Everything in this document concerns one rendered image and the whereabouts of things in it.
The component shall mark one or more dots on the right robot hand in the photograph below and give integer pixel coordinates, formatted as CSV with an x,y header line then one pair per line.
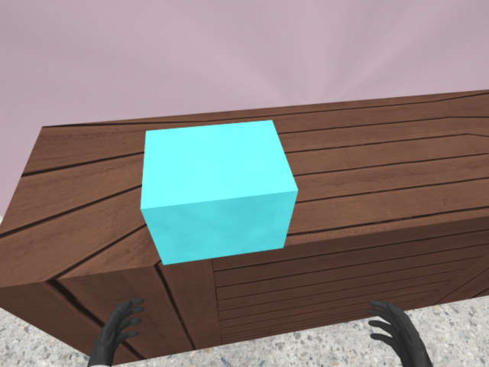
x,y
405,340

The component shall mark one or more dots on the carton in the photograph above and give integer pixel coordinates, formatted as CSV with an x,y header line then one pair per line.
x,y
216,190

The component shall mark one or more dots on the left robot hand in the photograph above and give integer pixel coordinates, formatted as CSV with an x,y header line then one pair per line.
x,y
110,335

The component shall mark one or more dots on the pedestal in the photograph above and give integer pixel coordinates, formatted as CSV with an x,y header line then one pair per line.
x,y
392,205

